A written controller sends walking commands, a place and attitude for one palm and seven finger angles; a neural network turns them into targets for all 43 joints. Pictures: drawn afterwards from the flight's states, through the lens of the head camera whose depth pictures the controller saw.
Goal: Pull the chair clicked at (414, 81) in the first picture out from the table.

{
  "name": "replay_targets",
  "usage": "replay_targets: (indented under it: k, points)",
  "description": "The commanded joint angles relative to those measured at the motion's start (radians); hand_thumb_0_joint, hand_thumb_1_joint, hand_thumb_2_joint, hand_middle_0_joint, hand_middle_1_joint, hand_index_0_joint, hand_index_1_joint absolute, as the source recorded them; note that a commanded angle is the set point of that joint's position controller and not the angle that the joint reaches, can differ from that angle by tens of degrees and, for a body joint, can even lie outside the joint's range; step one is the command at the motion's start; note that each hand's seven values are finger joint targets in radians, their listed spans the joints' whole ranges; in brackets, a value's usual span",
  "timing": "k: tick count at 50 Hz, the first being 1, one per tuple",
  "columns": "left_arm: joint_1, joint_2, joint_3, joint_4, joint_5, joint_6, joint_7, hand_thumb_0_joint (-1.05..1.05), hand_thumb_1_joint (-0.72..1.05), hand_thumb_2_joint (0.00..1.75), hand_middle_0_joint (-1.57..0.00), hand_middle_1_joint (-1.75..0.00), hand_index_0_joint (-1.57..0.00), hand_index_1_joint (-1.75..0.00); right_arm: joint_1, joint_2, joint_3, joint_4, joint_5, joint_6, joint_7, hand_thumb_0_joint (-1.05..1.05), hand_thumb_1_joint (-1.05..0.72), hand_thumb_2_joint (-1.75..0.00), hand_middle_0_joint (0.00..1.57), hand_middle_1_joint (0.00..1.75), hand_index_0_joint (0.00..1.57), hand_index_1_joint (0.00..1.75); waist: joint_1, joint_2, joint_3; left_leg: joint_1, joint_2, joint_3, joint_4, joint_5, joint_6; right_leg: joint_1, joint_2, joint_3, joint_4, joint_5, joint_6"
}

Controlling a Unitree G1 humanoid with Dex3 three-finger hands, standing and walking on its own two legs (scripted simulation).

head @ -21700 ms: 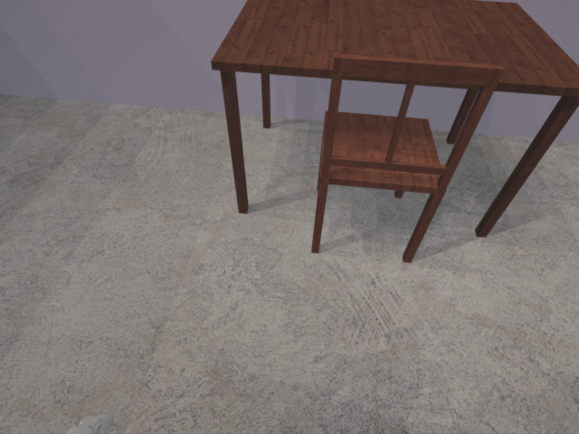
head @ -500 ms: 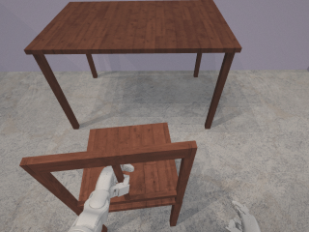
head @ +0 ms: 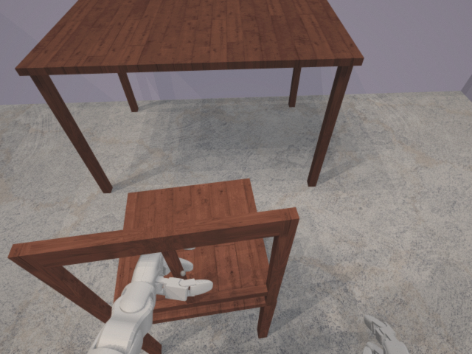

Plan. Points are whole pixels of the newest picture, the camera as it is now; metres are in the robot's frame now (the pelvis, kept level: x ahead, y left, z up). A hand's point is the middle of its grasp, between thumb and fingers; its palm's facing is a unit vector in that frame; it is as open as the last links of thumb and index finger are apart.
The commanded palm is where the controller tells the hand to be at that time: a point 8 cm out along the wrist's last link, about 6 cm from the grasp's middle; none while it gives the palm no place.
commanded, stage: open the thumb and straighten the fingers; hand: left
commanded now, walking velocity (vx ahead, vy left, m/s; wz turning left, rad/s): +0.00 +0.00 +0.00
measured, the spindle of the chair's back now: (180, 277) +0.29 +0.12 -0.09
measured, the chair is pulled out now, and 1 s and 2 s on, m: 0.56 0.56 0.56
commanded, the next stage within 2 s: draw the fingers out of the gap in 0.42 s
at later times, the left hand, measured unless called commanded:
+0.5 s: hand (175, 275) +0.27 +0.11 -0.03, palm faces -0.09 -0.99 -0.12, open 17.3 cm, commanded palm +0.25 +0.17 -0.01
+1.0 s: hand (169, 322) +0.19 +0.11 -0.03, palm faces -0.07 -0.99 -0.12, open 17.5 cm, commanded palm +0.17 +0.16 -0.01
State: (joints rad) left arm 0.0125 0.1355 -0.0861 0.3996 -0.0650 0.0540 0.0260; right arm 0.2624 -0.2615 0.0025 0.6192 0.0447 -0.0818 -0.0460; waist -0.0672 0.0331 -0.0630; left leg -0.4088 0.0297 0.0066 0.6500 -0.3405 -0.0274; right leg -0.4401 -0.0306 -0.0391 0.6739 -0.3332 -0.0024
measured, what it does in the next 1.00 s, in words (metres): stands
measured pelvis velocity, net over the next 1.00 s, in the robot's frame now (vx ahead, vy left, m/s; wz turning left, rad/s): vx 0.02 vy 0.01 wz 0.04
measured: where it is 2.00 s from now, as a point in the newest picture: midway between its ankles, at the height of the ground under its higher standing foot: outside the picture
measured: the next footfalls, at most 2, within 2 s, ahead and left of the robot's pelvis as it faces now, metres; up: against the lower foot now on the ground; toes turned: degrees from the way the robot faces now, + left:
none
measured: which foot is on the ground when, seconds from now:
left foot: down 0.00-1.00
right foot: down 0.00-1.00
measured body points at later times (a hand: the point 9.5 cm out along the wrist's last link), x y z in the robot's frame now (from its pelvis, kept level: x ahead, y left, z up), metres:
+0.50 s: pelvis +0.01 +0.00 -0.01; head +0.04 -0.01 +0.43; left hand +0.27 +0.17 -0.02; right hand +0.17 -0.23 -0.10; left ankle -0.01 +0.14 -0.72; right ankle +0.00 -0.11 -0.72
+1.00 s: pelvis +0.02 +0.01 -0.03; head +0.04 +0.00 +0.42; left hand +0.19 +0.17 -0.02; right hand +0.19 -0.22 -0.10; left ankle -0.01 +0.14 -0.72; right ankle +0.00 -0.11 -0.72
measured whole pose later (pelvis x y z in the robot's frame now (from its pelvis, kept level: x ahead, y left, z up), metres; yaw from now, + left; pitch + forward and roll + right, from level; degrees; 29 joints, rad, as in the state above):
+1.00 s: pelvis +0.02 +0.01 -0.03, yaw +2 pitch +9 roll +0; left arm 0.50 0.16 -0.18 -0.19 -0.02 0.22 0.04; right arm 0.27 -0.23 0.03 0.48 0.03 -0.15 -0.09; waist -0.04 0.04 -0.14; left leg -0.57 0.01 -0.03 0.88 -0.47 -0.02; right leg -0.57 -0.06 -0.07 0.88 -0.46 0.01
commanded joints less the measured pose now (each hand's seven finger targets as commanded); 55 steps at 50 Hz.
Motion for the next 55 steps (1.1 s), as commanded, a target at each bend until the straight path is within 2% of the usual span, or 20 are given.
replay_targets:
  k: [1,3,8,9,10,11,13,14,16,18,21,23,26,29,32,34,37,42,45,55]
  points:
    - [-0.179,0.063,0.037,-0.237,-0.005,-0.006,0.008,0.0,-0.55,0.2,-0.32,-0.94,-0.32,-0.94,-0.081,-0.107,-0.038,-0.167,-0.002,-0.069,-0.015,0.0,-0.9,-0.9,0.2,0.3,0.2,0.3,0.018,-0.07,-0.207,0.026,-0.007,0.016,-0.047,0.17,0.051,0.09,-0.016,-0.02,-0.07,0.233,0.006]
    - [-0.191,0.048,0.022,-0.263,-0.003,0.009,0.006,0.0,-0.55,0.2,-0.27,-0.8,-0.27,-0.8,-0.078,-0.106,-0.036,-0.174,-0.003,-0.075,-0.018,0.0,-0.9,-0.9,0.2,0.3,0.2,0.3,0.013,-0.057,-0.214,0.029,-0.007,0.012,-0.033,0.18,0.05,0.07,-0.013,-0.024,-0.056,0.231,0.004]
    - [-0.123,0.033,0.005,-0.311,-0.001,0.04,0.008,0.0,-0.55,0.2,-0.15,-0.43,-0.15,-0.43,-0.072,-0.106,-0.034,-0.191,-0.006,-0.088,-0.021,0.0,-0.9,-0.9,0.2,0.3,0.2,0.3,0.015,-0.097,-0.216,0.009,-0.009,0.005,-0.002,0.191,0.05,0.049,-0.013,-0.033,-0.029,0.242,0.008]
    - [-0.142,0.045,0.012,-0.316,0.005,0.046,0.01,0.0,-0.55,0.2,-0.13,-0.36,-0.13,-0.36,-0.071,-0.108,-0.034,-0.19,-0.006,-0.086,-0.022,0.0,-0.9,-0.9,0.2,0.3,0.2,0.3,0.011,-0.091,-0.201,0.002,-0.008,0.004,0.002,0.182,0.049,0.035,-0.012,-0.033,-0.026,0.23,0.008]
    - [-0.155,0.121,0.079,-0.327,0.009,0.051,0.015,0.0,-0.55,0.2,-0.1,-0.29,-0.1,-0.29,-0.07,-0.116,-0.036,-0.188,-0.007,-0.082,-0.026,0.0,-0.9,-0.9,0.2,0.3,0.2,0.3,0.022,-0.082,-0.207,-0.002,-0.008,0.0,0.002,0.183,0.049,0.044,-0.013,-0.03,-0.025,0.227,0.004]
    - [-0.171,0.102,0.056,-0.37,0.016,0.052,0.015,0.0,-0.55,0.2,-0.07,-0.22,-0.07,-0.22,-0.073,-0.106,-0.033,-0.197,-0.008,-0.082,-0.029,0.0,-0.9,-0.9,0.2,0.3,0.2,0.3,0.022,-0.048,-0.233,0.015,-0.013,0.007,0.004,0.19,0.05,0.051,-0.014,-0.024,-0.021,0.232,0.005]
    - [-0.126,0.067,0.031,-0.367,0.015,0.065,0.012,0.0,-0.55,0.2,-0.02,-0.07,-0.02,-0.07,-0.07,-0.102,-0.03,-0.205,-0.008,-0.084,-0.03,0.0,-0.9,-0.9,0.2,0.3,0.2,0.3,0.018,-0.079,-0.223,0.009,-0.011,0.004,0.014,0.199,0.05,0.043,-0.012,-0.031,-0.013,0.24,0.006]
    - [-0.14,0.059,0.017,-0.381,0.015,0.068,0.009,0.0,-0.55,0.2,0.0,0.0,0.0,0.0,-0.071,-0.1,-0.027,-0.206,-0.009,-0.084,-0.029,0.0,-0.9,-0.9,0.2,0.3,0.2,0.3,0.014,-0.058,-0.224,0.011,-0.013,0.002,0.019,0.203,0.051,0.038,-0.013,-0.031,-0.01,0.246,0.006]
    - [-0.139,0.048,0.0,-0.388,0.011,0.081,0.004,0.0,-0.55,0.2,0.0,0.0,0.0,0.0,-0.071,-0.101,-0.025,-0.206,-0.008,-0.085,-0.031,0.0,-0.9,-0.9,0.2,0.3,0.2,0.3,0.007,-0.051,-0.217,0.014,-0.012,-0.002,0.027,0.206,0.051,0.027,-0.013,-0.033,-0.008,0.245,0.005]
    - [-0.137,0.066,0.021,-0.379,0.003,0.093,0.002,0.0,-0.55,0.2,0.0,0.0,0.0,0.0,-0.064,-0.105,-0.024,-0.205,-0.01,-0.086,-0.034,0.0,-0.9,-0.9,0.2,0.3,0.2,0.3,0.003,-0.102,-0.213,-0.006,-0.013,-0.008,0.036,0.2,0.054,0.031,-0.012,-0.034,-0.007,0.253,0.009]
    - [-0.107,0.064,0.012,-0.418,0.004,0.098,-0.008,0.0,-0.55,0.2,0.0,0.0,0.0,0.0,-0.067,-0.103,-0.024,-0.213,-0.009,-0.09,-0.036,0.0,-0.9,-0.9,0.2,0.3,0.2,0.3,0.011,-0.05,-0.238,0.009,-0.015,-0.002,0.047,0.232,0.052,0.039,-0.016,-0.033,0.005,0.282,0.006]
    - [-0.069,0.059,0.008,-0.429,0.004,0.103,-0.008,0.0,-0.55,0.2,0.0,0.0,0.0,0.0,-0.063,-0.101,-0.023,-0.217,-0.012,-0.092,-0.034,0.0,-0.9,-0.9,0.2,0.3,0.2,0.3,0.012,-0.062,-0.238,0.002,-0.015,-0.006,0.053,0.245,0.052,0.04,-0.017,-0.037,0.011,0.298,0.006]
    - [-0.027,0.12,0.069,-0.419,0.008,0.108,-0.004,0.0,-0.55,0.2,0.0,0.0,0.0,0.0,-0.058,-0.108,-0.023,-0.215,-0.013,-0.086,-0.037,0.0,-0.9,-0.9,0.2,0.3,0.2,0.3,0.021,-0.071,-0.213,-0.024,-0.014,-0.009,0.053,0.239,0.048,0.034,-0.017,-0.04,0.018,0.291,0.003]
    - [0.084,0.068,0.014,-0.484,0.009,0.109,-0.015,0.0,-0.55,0.2,0.0,0.0,0.0,0.0,-0.065,-0.098,-0.024,-0.246,-0.012,-0.09,-0.031,0.0,-0.9,-0.9,0.2,0.3,0.2,0.3,0.029,-0.062,-0.224,-0.029,-0.016,-0.003,0.062,0.238,0.051,0.038,-0.021,-0.041,0.025,0.29,0.005]
    - [0.18,0.081,0.008,-0.588,0.011,0.104,-0.014,0.0,-0.55,0.2,0.0,0.0,0.0,0.0,-0.062,-0.095,-0.027,-0.266,-0.011,-0.099,-0.03,0.0,-0.9,-0.9,0.2,0.3,0.2,0.3,0.032,-0.032,-0.248,-0.02,-0.014,-0.006,0.073,0.261,0.049,0.04,-0.023,-0.042,0.037,0.302,0.001]
    - [0.209,0.077,-0.01,-0.634,0.017,0.102,-0.008,0.0,-0.55,0.2,0.0,0.0,0.0,0.0,-0.058,-0.095,-0.027,-0.272,-0.012,-0.104,-0.033,0.0,-0.9,-0.9,0.2,0.3,0.2,0.3,0.02,-0.051,-0.22,-0.037,-0.014,-0.01,0.082,0.242,0.05,0.015,-0.021,-0.045,0.04,0.284,0.005]
    - [0.3,0.078,-0.015,-0.683,0.027,0.1,0.008,0.0,-0.55,0.2,0.0,0.0,0.0,0.0,-0.058,-0.092,-0.029,-0.28,-0.015,-0.113,-0.039,0.0,-0.9,-0.9,0.2,0.3,0.2,0.3,0.026,-0.054,-0.205,-0.049,-0.016,-0.018,0.09,0.232,0.05,-0.002,-0.019,-0.05,0.051,0.258,0.001]
    - [0.341,0.065,-0.063,-0.78,0.049,0.097,0.025,0.0,-0.55,0.2,0.0,0.0,0.0,0.0,-0.049,-0.088,-0.025,-0.292,-0.019,-0.125,-0.045,0.0,-0.9,-0.9,0.2,0.3,0.2,0.3,0.013,-0.034,-0.207,-0.051,-0.021,-0.032,0.11,0.206,0.052,-0.042,-0.019,-0.053,0.066,0.211,0.002]
    - [0.392,0.07,-0.062,-0.795,0.051,0.101,0.025,0.0,-0.55,0.2,0.0,0.0,0.0,0.0,-0.052,-0.086,-0.025,-0.295,-0.019,-0.125,-0.051,0.0,-0.9,-0.9,0.2,0.3,0.2,0.3,0.015,-0.065,-0.194,-0.076,-0.025,-0.036,0.118,0.188,0.055,-0.044,-0.017,-0.051,0.067,0.199,0.001]
    - [0.562,0.084,-0.058,-0.865,0.061,0.121,0.011,0.0,-0.55,0.2,0.0,0.0,0.0,0.0,-0.079,-0.067,-0.024,-0.329,-0.017,-0.106,-0.062,0.0,-0.9,-0.9,0.2,0.3,0.2,0.3,0.029,-0.053,-0.161,-0.13,-0.031,-0.037,0.14,0.129,0.057,-0.067,-0.016,-0.046,0.076,0.133,0.001]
